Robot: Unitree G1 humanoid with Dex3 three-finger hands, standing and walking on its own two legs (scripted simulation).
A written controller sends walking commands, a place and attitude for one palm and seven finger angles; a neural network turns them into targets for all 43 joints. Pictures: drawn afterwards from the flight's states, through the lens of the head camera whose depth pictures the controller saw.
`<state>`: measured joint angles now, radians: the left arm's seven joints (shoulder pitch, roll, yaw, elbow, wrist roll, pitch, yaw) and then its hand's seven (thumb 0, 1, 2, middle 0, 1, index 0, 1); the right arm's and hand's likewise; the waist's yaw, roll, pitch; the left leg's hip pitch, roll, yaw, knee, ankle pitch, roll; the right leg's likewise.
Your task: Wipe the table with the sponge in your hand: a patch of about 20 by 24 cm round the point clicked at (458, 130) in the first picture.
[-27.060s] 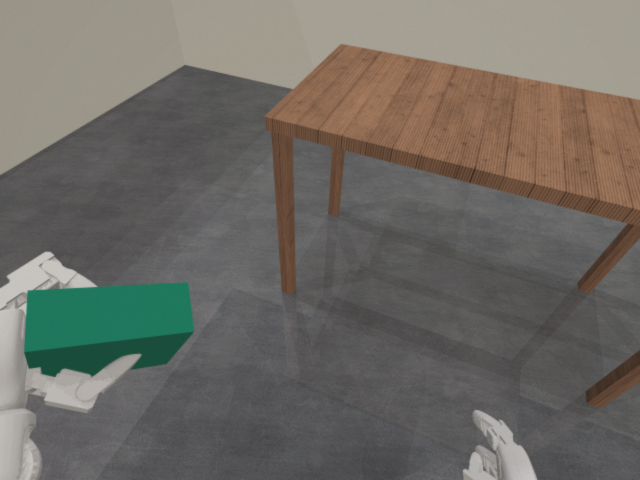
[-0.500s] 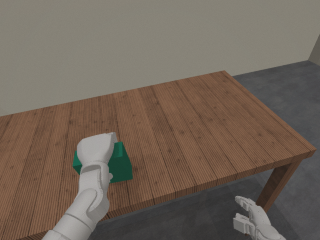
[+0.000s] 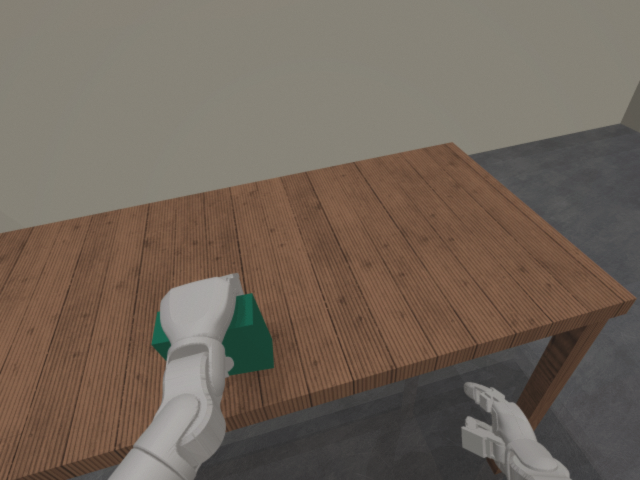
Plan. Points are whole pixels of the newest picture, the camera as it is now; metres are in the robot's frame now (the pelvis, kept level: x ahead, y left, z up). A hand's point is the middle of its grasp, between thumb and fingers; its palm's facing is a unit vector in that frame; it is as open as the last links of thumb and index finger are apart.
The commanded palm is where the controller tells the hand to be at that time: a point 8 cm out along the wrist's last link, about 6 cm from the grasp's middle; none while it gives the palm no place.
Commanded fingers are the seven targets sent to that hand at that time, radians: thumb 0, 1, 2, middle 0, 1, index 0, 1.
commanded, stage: wipe back along the third lane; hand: left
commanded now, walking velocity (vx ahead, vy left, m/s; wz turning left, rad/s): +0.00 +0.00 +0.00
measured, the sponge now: (223, 348) +0.28 +0.18 +0.02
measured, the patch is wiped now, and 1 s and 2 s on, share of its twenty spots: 1.00 1.00 1.00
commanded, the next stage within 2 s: slide back across to the middle lane in 0.60 s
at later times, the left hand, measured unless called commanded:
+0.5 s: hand (217, 329) +0.29 +0.18 +0.07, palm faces +0.06 -0.08 -0.99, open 8.9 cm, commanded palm +0.24 +0.16 +0.09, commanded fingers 0.00 0.10 1.30 -1.20 -1.60 -1.20 -1.60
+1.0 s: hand (210, 331) +0.28 +0.18 +0.07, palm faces +0.08 -0.15 -0.98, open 8.9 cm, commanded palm +0.23 +0.19 +0.12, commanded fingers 0.00 0.10 1.30 -1.20 -1.60 -1.20 -1.60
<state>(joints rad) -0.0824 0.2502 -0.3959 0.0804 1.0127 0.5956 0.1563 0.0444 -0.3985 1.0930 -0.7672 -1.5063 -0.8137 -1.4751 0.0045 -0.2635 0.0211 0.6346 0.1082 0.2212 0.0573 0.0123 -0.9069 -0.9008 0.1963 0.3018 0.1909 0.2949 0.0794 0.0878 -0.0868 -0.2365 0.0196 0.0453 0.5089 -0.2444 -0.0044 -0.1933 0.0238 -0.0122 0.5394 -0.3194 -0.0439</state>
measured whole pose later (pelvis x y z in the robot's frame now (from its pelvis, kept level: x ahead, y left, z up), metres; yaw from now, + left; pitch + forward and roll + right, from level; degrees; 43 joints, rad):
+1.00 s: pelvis +0.00 -0.01 +0.00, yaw -1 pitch -3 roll +1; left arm -0.01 0.29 -0.33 -0.01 0.96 0.55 0.13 0.02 -0.41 1.10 -0.78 -1.50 -0.82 -1.46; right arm 0.01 -0.26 0.03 0.62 0.10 0.21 0.04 0.01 -0.91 -0.90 0.20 0.30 0.20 0.30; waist 0.07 0.09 -0.07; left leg -0.20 0.03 0.05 0.49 -0.24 -0.01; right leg -0.17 0.03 0.00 0.52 -0.31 -0.05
